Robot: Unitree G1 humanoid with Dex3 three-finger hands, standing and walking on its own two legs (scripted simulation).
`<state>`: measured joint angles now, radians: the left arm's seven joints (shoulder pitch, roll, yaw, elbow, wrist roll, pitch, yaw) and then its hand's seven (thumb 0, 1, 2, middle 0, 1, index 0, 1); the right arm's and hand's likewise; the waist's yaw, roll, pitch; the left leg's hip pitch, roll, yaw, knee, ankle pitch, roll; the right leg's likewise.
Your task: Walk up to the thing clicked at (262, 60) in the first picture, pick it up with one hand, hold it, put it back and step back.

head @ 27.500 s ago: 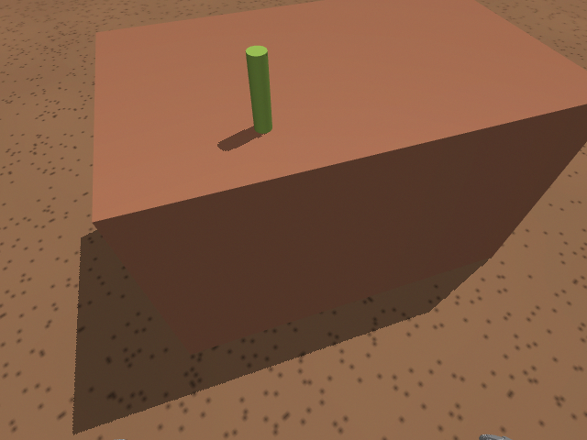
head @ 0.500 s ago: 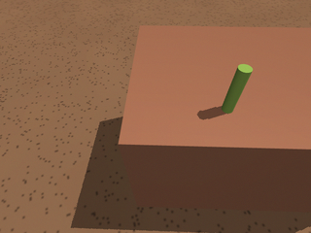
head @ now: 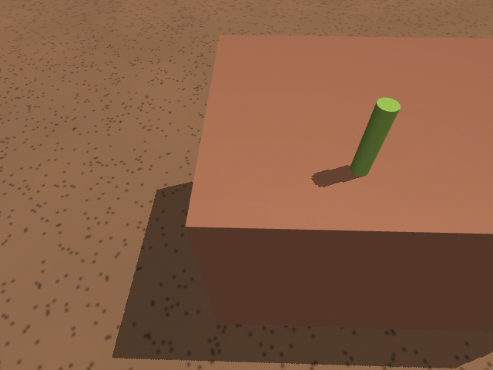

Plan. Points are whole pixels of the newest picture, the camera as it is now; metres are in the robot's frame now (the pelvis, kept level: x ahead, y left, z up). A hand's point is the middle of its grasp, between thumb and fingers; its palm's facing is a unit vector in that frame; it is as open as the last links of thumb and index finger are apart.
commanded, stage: stand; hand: right
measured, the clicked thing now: (372, 140) +0.50 -0.23 +0.06
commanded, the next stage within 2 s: step back in 1.84 s
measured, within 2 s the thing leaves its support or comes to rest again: neither
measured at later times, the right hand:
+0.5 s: hand out of the picture +0.09 -0.25 -0.16, palm faces -0.04 +0.94 -0.34, open 7.3 cm
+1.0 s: hand out of the picture +0.08 -0.25 -0.16, palm faces -0.04 +0.94 -0.34, open 7.4 cm
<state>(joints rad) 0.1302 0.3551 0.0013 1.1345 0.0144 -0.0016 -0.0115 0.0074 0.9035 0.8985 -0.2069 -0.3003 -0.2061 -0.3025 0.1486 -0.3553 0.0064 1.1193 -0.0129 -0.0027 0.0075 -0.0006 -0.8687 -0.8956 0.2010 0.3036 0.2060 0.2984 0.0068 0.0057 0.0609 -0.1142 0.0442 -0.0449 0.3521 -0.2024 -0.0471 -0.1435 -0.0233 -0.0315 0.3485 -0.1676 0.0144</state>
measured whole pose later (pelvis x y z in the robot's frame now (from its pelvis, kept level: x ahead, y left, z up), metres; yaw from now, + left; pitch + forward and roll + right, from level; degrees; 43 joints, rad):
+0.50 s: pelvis +0.01 +0.00 +0.00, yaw +0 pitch -2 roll +0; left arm 0.10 0.35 0.00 1.12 0.01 0.00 -0.01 0.01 0.90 0.90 -0.21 -0.30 -0.21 -0.30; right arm 0.11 -0.35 0.01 1.11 -0.01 -0.01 0.00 0.00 -0.90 -0.90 0.20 0.30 0.21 0.30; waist 0.01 0.01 0.05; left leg -0.09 0.04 -0.04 0.34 -0.21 -0.04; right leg -0.12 -0.03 -0.03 0.34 -0.18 0.02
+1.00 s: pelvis +0.01 +0.00 +0.00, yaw +0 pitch -2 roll +0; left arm 0.11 0.35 0.00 1.13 0.01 0.00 -0.01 0.01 0.90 0.90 -0.21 -0.30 -0.21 -0.30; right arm 0.12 -0.35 0.00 1.11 -0.01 0.00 0.00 0.00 -0.90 -0.90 0.20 0.30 0.21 0.30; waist 0.01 0.01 0.06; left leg -0.09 0.04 -0.04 0.33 -0.21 -0.04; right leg -0.12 -0.03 -0.03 0.34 -0.18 0.02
